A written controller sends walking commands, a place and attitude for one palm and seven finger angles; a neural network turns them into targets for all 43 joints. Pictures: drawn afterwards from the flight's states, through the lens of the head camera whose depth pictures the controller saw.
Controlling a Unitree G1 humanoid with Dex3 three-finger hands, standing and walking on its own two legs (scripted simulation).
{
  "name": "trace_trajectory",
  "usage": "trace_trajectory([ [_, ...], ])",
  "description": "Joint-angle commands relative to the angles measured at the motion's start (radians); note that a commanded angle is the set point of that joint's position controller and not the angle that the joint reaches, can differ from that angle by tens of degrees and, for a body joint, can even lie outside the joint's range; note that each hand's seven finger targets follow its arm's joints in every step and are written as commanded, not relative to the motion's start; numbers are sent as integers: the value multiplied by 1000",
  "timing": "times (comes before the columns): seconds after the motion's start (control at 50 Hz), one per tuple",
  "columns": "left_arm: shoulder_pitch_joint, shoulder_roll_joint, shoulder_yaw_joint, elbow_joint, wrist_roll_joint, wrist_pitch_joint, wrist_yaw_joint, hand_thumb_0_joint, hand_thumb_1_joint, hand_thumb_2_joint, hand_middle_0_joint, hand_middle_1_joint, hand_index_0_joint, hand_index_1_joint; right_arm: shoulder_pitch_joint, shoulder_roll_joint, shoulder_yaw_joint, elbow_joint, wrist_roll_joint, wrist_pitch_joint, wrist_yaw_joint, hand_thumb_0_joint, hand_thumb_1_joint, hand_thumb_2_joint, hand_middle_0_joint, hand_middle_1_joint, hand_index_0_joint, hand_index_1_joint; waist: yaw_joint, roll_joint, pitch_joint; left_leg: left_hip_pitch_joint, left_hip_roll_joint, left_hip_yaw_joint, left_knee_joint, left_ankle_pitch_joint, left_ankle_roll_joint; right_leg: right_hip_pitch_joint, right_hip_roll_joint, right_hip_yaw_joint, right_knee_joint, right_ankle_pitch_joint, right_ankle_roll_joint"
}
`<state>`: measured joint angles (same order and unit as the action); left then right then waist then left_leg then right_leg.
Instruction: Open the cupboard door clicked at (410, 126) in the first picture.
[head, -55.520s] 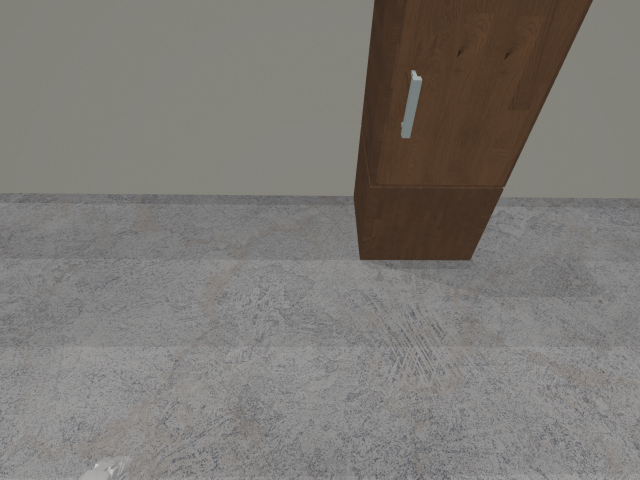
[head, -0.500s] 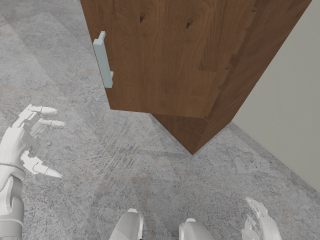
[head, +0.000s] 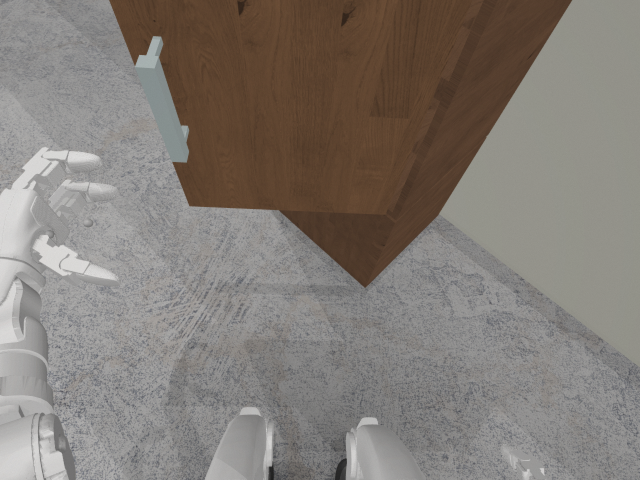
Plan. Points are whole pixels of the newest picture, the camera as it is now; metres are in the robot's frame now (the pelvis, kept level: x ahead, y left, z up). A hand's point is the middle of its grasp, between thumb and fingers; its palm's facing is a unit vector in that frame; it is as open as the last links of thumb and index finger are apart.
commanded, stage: move the hooked fingers beside the handle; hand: left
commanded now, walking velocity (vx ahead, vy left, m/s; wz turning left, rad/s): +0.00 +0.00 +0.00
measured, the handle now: (169, 104) +0.59 +0.23 +0.06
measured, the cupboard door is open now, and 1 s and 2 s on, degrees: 44 44 44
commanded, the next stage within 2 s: slide the fingers in behind the handle in 1.72 s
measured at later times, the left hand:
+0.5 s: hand (109, 172) +0.47 +0.28 +0.06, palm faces +0.02 -1.00 -0.01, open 14.0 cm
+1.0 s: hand (119, 132) +0.54 +0.28 +0.06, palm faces +0.00 -1.00 -0.01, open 14.0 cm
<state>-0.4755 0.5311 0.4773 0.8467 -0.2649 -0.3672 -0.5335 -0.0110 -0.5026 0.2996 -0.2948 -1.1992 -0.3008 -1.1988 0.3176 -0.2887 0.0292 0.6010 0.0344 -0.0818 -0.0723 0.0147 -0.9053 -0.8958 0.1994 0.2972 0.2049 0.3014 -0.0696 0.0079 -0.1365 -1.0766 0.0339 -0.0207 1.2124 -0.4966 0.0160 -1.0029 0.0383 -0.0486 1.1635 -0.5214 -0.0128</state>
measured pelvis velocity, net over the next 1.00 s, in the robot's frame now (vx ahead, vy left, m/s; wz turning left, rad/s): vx -0.01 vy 0.01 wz -0.04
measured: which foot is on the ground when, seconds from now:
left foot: down 0.00-1.00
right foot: down 0.00-1.00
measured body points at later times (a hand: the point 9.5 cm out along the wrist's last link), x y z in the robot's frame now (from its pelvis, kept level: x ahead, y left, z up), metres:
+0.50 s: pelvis +0.00 +0.00 -0.01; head +0.14 +0.03 +0.42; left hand +0.46 +0.33 +0.06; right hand +0.06 -0.27 -0.11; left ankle +0.04 +0.11 -0.64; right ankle +0.02 -0.12 -0.64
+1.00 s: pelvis -0.01 +0.01 -0.03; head +0.17 +0.05 +0.38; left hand +0.53 +0.33 +0.06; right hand +0.00 -0.27 -0.12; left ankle +0.04 +0.11 -0.64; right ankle +0.02 -0.12 -0.64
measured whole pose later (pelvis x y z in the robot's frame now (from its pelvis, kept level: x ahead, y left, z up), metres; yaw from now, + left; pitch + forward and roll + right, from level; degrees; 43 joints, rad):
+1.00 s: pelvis -0.01 +0.01 -0.03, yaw -3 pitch +29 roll -7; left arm -1.08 0.84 0.52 1.27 -0.07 -0.32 -0.47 -0.01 -0.50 0.30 -0.29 -1.20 -0.30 -1.20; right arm 0.34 -0.30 0.09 0.60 0.00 0.04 -0.06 0.01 -0.91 -0.90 0.20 0.30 0.21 0.30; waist -0.22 0.02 -0.11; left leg -1.34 0.06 -0.05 1.34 -0.51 0.03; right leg -1.24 0.06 -0.08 1.24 -0.51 0.00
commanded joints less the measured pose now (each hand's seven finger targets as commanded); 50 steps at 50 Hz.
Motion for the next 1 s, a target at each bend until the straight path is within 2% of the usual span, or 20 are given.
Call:
trace_trajectory([
  [0.0, -378, 319, 74, -151, -7, -81, 2, 0, -500, 300, -300, -1200, -300, -1200, 76, -172, -71, -85, -2, -24, -12, 0, -900, -900, 200, 300, 200, 300, 4, 140, -418, 354, -5, -27, -142, 269, 13, 106, 4, 32, -148, 214, -19],
  [0.02, -384, 346, 97, -142, -3, -83, 7, 0, -500, 300, -300, -1200, -300, -1200, 84, -176, -71, -81, -5, -19, -10, 0, -900, -900, 200, 300, 200, 300, 9, 116, -433, 360, -4, -34, -140, 289, 13, 112, 5, 28, -143, 226, -20],
  [0.08, -432, 341, 75, -131, 15, -86, 10, 0, -500, 300, -300, -1200, -300, -1200, 94, -174, -70, -76, -6, -8, -7, 0, -900, -900, 200, 300, 200, 300, 5, 172, -467, 403, -1, -37, -131, 348, 7, 86, 6, 25, -131, 260, -21],
  [0.14, -467, 340, 67, -82, 29, -75, 18, 0, -500, 300, -300, -1200, -300, -1200, 109, -178, -73, -65, -7, 8, -3, 0, -900, -900, 200, 300, 200, 300, -12, 152, -446, 410, 5, -44, -128, 350, 8, 57, 8, 17, -134, 256, -19],
  [0.2, -468, 353, 75, -56, 36, -73, 22, 0, -500, 300, -300, -1200, -300, -1200, 119, -181, -72, -66, -9, 22, 1, 0, -900, -900, 200, 300, 200, 300, -7, 157, -477, 419, 6, -45, -122, 382, 6, 60, 10, 17, -127, 277, -20],
  [0.22, -492, 343, 62, -26, 39, -68, 24, 0, -500, 300, -300, -1200, -300, -1200, 120, -179, -69, -65, -8, 27, 3, 0, -900, -900, 200, 300, 200, 300, -20, 140, -441, 389, 5, -41, -120, 355, 10, 55, 10, 18, -133, 268, -17],
  [0.28, -561, 377, 79, 4, 52, -78, 33, 0, -500, 300, -300, -1200, -300, -1200, 131, -184, -68, -57, -12, 39, 0, 0, -900, -900, 200, 300, 200, 300, -29, 117, -450, 371, 7, -45, -107, 356, 13, 53, 12, 18, -122, 273, -16],
  [0.36, -636, 369, 56, 10, 63, -96, 45, 0, -500, 300, -300, -1200, -300, -1200, 140, -182, -64, -54, -18, 52, 5, 0, -900, -900, 200, 300, 200, 300, -44, 161, -458, 400, 8, -53, -100, 368, 10, 12, 16, 14, -117, 260, -20],
  [0.42, -653, 437, 94, 61, 80, -93, 48, 0, -500, 300, -300, -1200, -300, -1200, 146, -191, -59, -50, -18, 66, 4, 0, -900, -900, 200, 300, 200, 300, -47, 136, -471, 345, 7, -44, -88, 334, 16, 41, 14, 24, -117, 254, -14],
  [0.48, -699, 459, 96, 62, 86, -98, 46, 0, -500, 300, -300, -1200, -300, -1200, 149, -191, -55, -48, -19, 73, 4, 0, -900, -900, 200, 300, 200, 300, -51, 177, -502, 359, 7, -44, -78, 350, 16, 36, 15, 28, -111, 269, -14],
  [0.52, -697, 506, 122, 94, 95, -88, 46, 0, -500, 300, -300, -1200, -300, -1200, 156, -195, -50, -49, -21, 80, 5, 0, -900, -900, 200, 300, 200, 300, -50, 163, -490, 328, 9, -43, -76, 341, 17, 51, 18, 26, -111, 266, -14],
  [0.56, -723, 484, 98, 98, 97, -86, 43, 0, -500, 300, -300, -1200, -300, -1200, 162, -192, -50, -48, -20, 84, 4, 0, -900, -900, 200, 300, 200, 300, -62, 177, -505, 339, 8, -46, -65, 356, 19, 33, 21, 28, -106, 277, -15],
  [0.62, -779, 480, 64, 147, 113, -68, 40, 0, -500, 300, -300, -1200, -300, -1200, 167, -199, -42, -39, -19, 92, 4, 0, -900, -900, 200, 300, 200, 300, -89, 189, -449, 317, 14, -54, -65, 304, 19, -25, 22, 21, -114, 222, -12],
  [0.66, -835, 505, 64, 183, 114, -56, 40, 0, -500, 300, -300, -1200, -300, -1200, 170, -204, -33, -38, -18, 92, -2, 0, -900, -900, 200, 300, 200, 300, -114, 154, -420, 268, 15, -55, -52, 266, 27, -36, 26, 24, -115, 200, -11],
  [0.72, -887, 582, 95, 183, 132, -51, 43, 0, -500, 300, -300, -1200, -300, -1200, 178, -212, -27, -40, -22, 93, -7, 0, -900, -900, 200, 300, 200, 300, -109, 198, -485, 256, 16, -57, -31, 280, 28, -32, 22, 26, -96, 205, -12],
  [0.74, -896, 564, 70, 196, 139, -47, 42, 0, -500, 300, -300, -1200, -300, -1200, 182, -211, -24, -40, -21, 94, -5, 0, -900, -900, 200, 300, 200, 300, -116, 211, -488, 265, 15, -60, -28, 291, 27, -45, 24, 24, -94, 208, -13],
  [0.8, -943, 609, 88, 180, 150, -49, 48, 0, -500, 300, -300, -1200, -300, -1200, 194, -219, -20, -37, -28, 98, -4, 0, -900, -900, 200, 300, 200, 300, -121, 253, -532, 308, 21, -74, -18, 321, 22, -84, 25, 13, -79, 208, -15],
  [0.88, -988, 605, 71, 187, 169, -25, 62, 0, -500, 300, -300, -1200, -300, -1200, 214, -224, -16, -33, -33, 108, 0, 0, -900, -900, 200, 300, 200, 300, -133, 306, -554, 379, 30, -100, -23, 366, 10, -148, 25, -5, -70, 210, -18],
  [0.92, -991, 589, 54, 224, 178, 1, 68, 0, -500, 300, -300, -1200, -300, -1200, 222, -223, -11, -34, -34, 113, 2, 0, -900, -900, 200, 300, 200, 300, -145, 282, -524, 349, 29, -100, -20, 337, 15, -160, 26, -9, -74, 197, -14],
  [0.98, -941, 652, 101, 249, 189, 21, 74, 0, -500, 300, -300, -1200, -300, -1200, 231, -226, -2, -53, -36, 122, 0, 0, -900, -900, 200, 300, 200, 300, -130, 245, -529, 297, 28, -91, -15, 344, 21, -116, 27, -8, -68, 213, -12],
])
